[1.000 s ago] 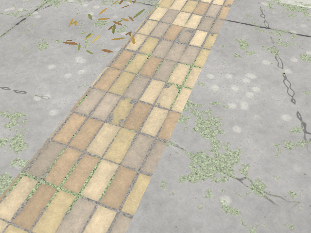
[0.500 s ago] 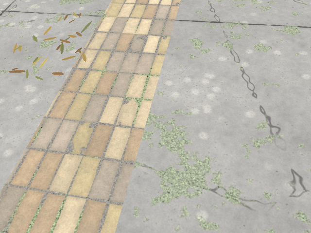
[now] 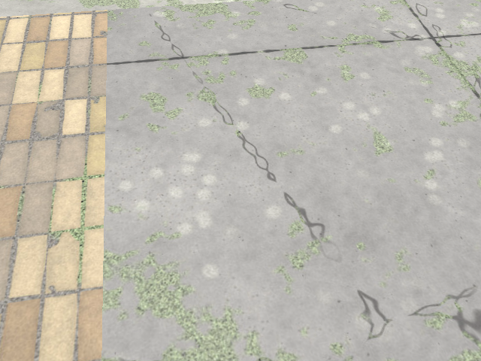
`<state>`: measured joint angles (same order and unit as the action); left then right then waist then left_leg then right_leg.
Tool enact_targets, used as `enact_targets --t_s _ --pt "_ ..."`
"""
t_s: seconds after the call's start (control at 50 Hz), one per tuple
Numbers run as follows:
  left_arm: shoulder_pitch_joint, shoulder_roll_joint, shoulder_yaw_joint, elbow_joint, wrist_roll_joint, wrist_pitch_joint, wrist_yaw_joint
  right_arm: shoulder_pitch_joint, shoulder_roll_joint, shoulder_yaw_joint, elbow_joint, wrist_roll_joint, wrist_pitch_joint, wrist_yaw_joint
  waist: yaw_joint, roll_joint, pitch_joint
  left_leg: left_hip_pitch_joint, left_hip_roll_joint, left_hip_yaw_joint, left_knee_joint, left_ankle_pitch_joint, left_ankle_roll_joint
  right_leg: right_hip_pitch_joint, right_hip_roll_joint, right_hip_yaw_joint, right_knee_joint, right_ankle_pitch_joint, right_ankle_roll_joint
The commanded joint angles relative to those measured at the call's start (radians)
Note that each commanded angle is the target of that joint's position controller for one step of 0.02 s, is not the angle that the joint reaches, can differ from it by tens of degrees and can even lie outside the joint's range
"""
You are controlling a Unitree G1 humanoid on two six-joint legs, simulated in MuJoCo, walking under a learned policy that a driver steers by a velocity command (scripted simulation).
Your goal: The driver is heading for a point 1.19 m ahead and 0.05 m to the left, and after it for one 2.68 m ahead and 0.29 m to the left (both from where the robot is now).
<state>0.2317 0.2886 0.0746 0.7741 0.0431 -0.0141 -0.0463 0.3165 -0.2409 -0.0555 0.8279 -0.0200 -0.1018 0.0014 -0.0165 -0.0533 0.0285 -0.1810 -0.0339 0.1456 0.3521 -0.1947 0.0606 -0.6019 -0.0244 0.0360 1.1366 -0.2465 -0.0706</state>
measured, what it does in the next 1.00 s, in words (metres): walks ahead: right foot, then left foot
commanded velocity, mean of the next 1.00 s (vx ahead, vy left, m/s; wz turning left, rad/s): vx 0.21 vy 0.00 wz -0.23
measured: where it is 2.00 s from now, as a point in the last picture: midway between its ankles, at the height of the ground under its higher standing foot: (309, 259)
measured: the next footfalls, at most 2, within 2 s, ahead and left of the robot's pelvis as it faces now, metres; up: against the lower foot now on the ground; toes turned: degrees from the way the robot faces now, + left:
right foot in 0.24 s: +0.28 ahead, -0.11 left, +0.00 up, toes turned -10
left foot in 0.66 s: +0.16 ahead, +0.07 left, +0.00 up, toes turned -9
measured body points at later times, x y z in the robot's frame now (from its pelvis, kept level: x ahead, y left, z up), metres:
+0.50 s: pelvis +0.13 -0.03 -0.01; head +0.17 -0.05 +0.43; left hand +0.31 +0.19 -0.13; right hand +0.18 -0.29 -0.16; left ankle +0.15 +0.12 -0.67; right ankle +0.24 -0.11 -0.74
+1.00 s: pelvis +0.21 -0.03 +0.01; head +0.22 +0.00 +0.45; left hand +0.38 +0.18 -0.14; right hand +0.08 -0.25 -0.12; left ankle +0.12 +0.07 -0.74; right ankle +0.27 -0.20 -0.69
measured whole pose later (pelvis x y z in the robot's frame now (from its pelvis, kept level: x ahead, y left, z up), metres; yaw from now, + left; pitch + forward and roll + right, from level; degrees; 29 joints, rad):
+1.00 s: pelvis +0.21 -0.03 +0.01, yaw -11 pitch +2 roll -2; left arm 0.17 0.24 0.07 0.89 0.04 0.01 -0.04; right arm 0.54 -0.17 -0.03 1.00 -0.02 -0.08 -0.01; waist -0.07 -0.03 -0.05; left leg 0.05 -0.02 0.02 0.16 -0.25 0.06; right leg -0.59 -0.05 -0.03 0.82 -0.11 0.01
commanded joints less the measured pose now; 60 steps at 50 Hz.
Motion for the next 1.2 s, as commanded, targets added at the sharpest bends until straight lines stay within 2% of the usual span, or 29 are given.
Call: enact_targets --t_s 0.02,0.08,0.16,0.2,0.24,0.26,0.28,0.3,0.32,0.34,0.38,0.42,0.48,0.52,0.6,0.64,0.66,0.68,0.7,0.72,0.78,0.84,0.92,1.02,1.1,1.14,1.16,1.18,1.2 --pt "-0.018 0.001 -0.008 -0.072 0.001 0.002 -0.017 0.022 -0.077 -0.012 -0.034 0.002 -0.024 0.004 0.021 0.114 0.008 0.053 0.295 -0.180 -0.213 0.204 0.117 -0.125 -0.050 0.029 -0.034 0.102 0.011" --pt "-0.094 -0.033 -0.027 -0.098 -0.006 -0.008 -0.021 0.011 -0.079 -0.006 -0.022 0.007 -0.016 -0.002 0.031 0.121 0.037 0.013 0.239 -0.005 -0.130 0.622 0.086 -0.027 -0.021 -0.059 -0.264 0.214 0.023" --pt "-0.146 -0.028 -0.032 -0.119 -0.004 -0.012 -0.030 0.056 -0.130 -0.016 0.000 0.017 0.009 -0.022 0.002 0.166 -0.005 0.079 0.236 0.059 -0.012 0.717 0.049 0.127 0.033 -0.141 -0.482 0.235 0.009" --pt "-0.077 0.002 -0.021 -0.107 0.008 -0.017 -0.023 0.072 -0.149 -0.022 0.011 0.021 0.029 -0.035 0.023 0.177 -0.043 0.112 0.251 0.044 0.124 0.781 0.044 0.223 0.070 -0.129 -0.547 0.157 -0.019" --pt "0.098 0.057 0.000 -0.046 0.033 -0.044 -0.003 0.082 -0.158 -0.024 0.010 0.030 0.044 -0.038 0.099 0.081 -0.139 0.056 0.191 0.069 0.446 0.553 0.004 0.457 0.079 -0.090 -0.745 0.375 -0.057" --pt "0.146 0.143 0.017 -0.050 0.035 -0.054 0.014 0.144 -0.096 -0.010 -0.026 0.023 0.052 -0.034 0.082 -0.084 -0.255 -0.181 0.129 0.079 0.746 -0.123 -0.028 0.726 -0.203 0.165 -0.606 1.011 -0.117" --pt "0.142 0.187 0.026 -0.071 -0.021 -0.044 0.026 0.225 -0.037 0.014 -0.051 0.064 0.072 -0.032 0.058 -0.189 -0.472 -0.352 0.001 -0.052 1.032 -0.580 -0.057 0.925 -0.474 0.450 -0.562 1.501 -0.347" --pt "0.124 0.105 0.008 -0.089 -0.057 -0.023 0.045 0.158 -0.090 0.004 -0.027 0.027 0.097 -0.032 0.085 -0.002 -0.487 -0.302 0.062 -0.164 0.995 -0.445 -0.066 0.788 -0.392 0.349 -0.634 1.300 -0.319" --pt "0.026 0.064 -0.008 -0.088 -0.057 -0.011 0.057 0.093 -0.075 0.005 -0.037 0.028 0.109 -0.031 0.053 -0.016 -0.334 -0.324 0.069 -0.160 0.965 -0.393 -0.072 0.653 -0.331 0.280 -0.692 1.057 -0.292" --pt "-0.035 0.032 -0.019 -0.088 -0.047 0.003 0.064 0.054 -0.077 0.005 -0.035 0.011 0.118 -0.036 0.027 0.018 -0.222 -0.333 0.085 -0.160 0.909 -0.341 -0.073 0.538 -0.271 0.237 -0.735 0.879 -0.242" --pt "-0.066 0.029 -0.024 -0.079 -0.035 0.019 0.072 0.074 -0.082 0.000 -0.021 -0.011 0.156 -0.040 -0.007 -0.016 -0.145 -0.257 0.063 -0.144 0.886 -0.284 -0.072 0.374 -0.208 0.161 -0.773 0.821 -0.196" --pt "-0.074 0.046 -0.021 -0.075 -0.021 0.021 0.065 0.097 -0.067 -0.002 -0.012 0.000 0.179 -0.039 -0.021 0.003 -0.173 -0.218 0.033 -0.147 0.891 -0.273 -0.070 0.330 -0.198 0.142 -0.786 0.769 -0.189" --pt "-0.103 0.029 -0.024 -0.060 -0.013 0.018 0.056 0.099 -0.051 0.001 -0.008 -0.010 0.186 -0.025 -0.032 -0.065 -0.168 -0.168 0.050 -0.131 0.712 -0.218 -0.062 0.233 -0.132 0.150 -0.919 -0.024 -0.145" --pt "-0.079 0.055 -0.011 -0.034 -0.016 0.026 0.054 0.100 -0.073 -0.002 -0.009 -0.019 0.182 -0.009 -0.024 -0.144 -0.145 -0.119 0.024 -0.085 0.596 -0.264 -0.052 0.208 -0.129 0.195 -1.003 -0.316 -0.125" --pt "-0.055 0.084 0.009 0.007 -0.025 0.044 0.057 0.182 -0.056 0.003 0.032 -0.011 0.154 0.001 -0.048 -0.101 -0.081 0.054 -0.024 -0.021 0.343 -0.335 0.012 0.140 -0.149 0.205 -1.047 -0.429 -0.089" --pt "-0.132 0.056 0.011 -0.007 -0.033 0.055 0.064 0.349 -0.029 0.011 0.105 -0.017 0.141 -0.011 -0.126 -0.023 0.033 0.214 -0.034 0.012 -0.011 -0.262 0.080 0.010 -0.063 0.114 -0.951 -0.433 0.002" --pt "-0.108 -0.020 -0.001 -0.002 -0.044 0.058 0.066 0.366 -0.043 0.013 0.125 -0.021 0.123 -0.023 -0.105 0.233 0.058 0.257 0.138 -0.274 -0.190 -0.472 0.106 -0.116 0.043 0.015 -0.585 -0.419 0.030" --pt "-0.083 -0.088 -0.023 -0.023 -0.038 0.042 0.064 0.209 -0.097 0.013 0.058 -0.005 0.111 -0.029 -0.017 0.301 0.110 0.153 0.433 -0.660 -0.302 -0.690 0.133 -0.252 0.106 -0.067 -0.327 -0.225 0.044" --pt "-0.145 0.008 0.002 -0.040 -0.025 0.028 0.050 0.143 -0.159 -0.011 0.055 0.001 0.111 -0.035 -0.008 0.210 0.199 -0.050 0.446 -0.741 -0.403 -0.805 0.176 -0.248 0.062 0.046 -0.301 -0.064 0.040" --pt "-0.126 0.037 0.011 -0.030 -0.025 0.016 0.027 0.063 -0.150 -0.009 0.043 0.001 0.091 -0.033 0.053 0.175 0.209 -0.091 0.389 -0.653 -0.393 -0.641 0.147 -0.181 0.053 0.070 -0.247 0.045 0.039" --pt "-0.016 0.043 0.023 0.055 0.007 0.013 0.001 0.077 -0.113 -0.009 0.063 0.010 0.043 -0.013 0.063 0.127 0.058 0.046 0.247 -0.396 -0.314 -0.362 0.076 -0.122 0.056 -0.018 -0.098 0.113 0.045" --pt "-0.095 -0.012 0.006 0.038 0.002 0.014 0.002 0.206 -0.071 -0.002 0.118 0.008 0.030 -0.007 0.006 0.164 0.084 0.126 0.237 -0.371 -0.307 -0.321 0.095 -0.209 0.010 -0.053 -0.101 0.134 0.059" --pt "-0.223 -0.016 -0.004 0.019 0.000 0.004 0.011 0.310 -0.065 -0.002 0.155 0.003 0.020 -0.016 -0.070 0.173 0.102 0.260 0.248 -0.351 -0.290 -0.144 0.121 -0.269 -0.020 -0.085 -0.249 0.142 0.090" --pt "-0.324 -0.034 -0.021 -0.009 -0.011 -0.017 0.004 0.342 -0.067 0.002 0.187 -0.005 0.012 -0.021 -0.105 0.200 0.119 0.284 0.253 -0.293 -0.222 0.134 0.136 -0.174 -0.006 -0.129 -0.441 0.110 0.072" --pt "-0.301 -0.027 -0.025 -0.018 -0.016 -0.034 0.009 0.308 -0.088 -0.002 0.205 -0.007 0.011 -0.024 -0.060 0.215 0.109 0.252 0.280 -0.258 -0.120 0.417 0.130 0.010 0.029 -0.159 -0.551 0.015 0.007" --pt "-0.094 -0.002 -0.008 0.047 -0.023 -0.045 0.026 0.244 -0.105 -0.005 0.203 0.005 0.010 -0.021 0.055 0.175 0.013 0.173 0.253 -0.198 0.085 0.712 0.094 0.336 0.091 -0.175 -0.651 0.066 -0.038" --pt "0.082 0.042 0.012 0.105 -0.014 -0.057 0.040 0.222 -0.101 -0.001 0.196 0.011 0.008 -0.018 0.127 0.131 -0.100 0.054 0.206 -0.150 0.284 0.661 0.069 0.602 0.061 -0.131 -0.658 0.082 -0.066" --pt "0.259 0.137 0.035 0.126 0.013 -0.066 0.054 0.216 -0.042 0.016 0.152 0.027 0.006 -0.011 0.186 -0.006 -0.250 -0.207 0.137 -0.104 0.606 0.290 0.035 0.890 -0.217 0.206 -0.716 -0.189 -0.130" --pt "0.292 0.200 0.045 0.139 0.007 -0.058 0.048 0.280 0.014 0.020 0.145 0.032 0.005 -0.007 0.145 -0.174 -0.319 -0.431 -0.019 -0.128 0.875 -0.335 0.021 0.966 -0.426 0.658 -0.879 -0.223 -0.224"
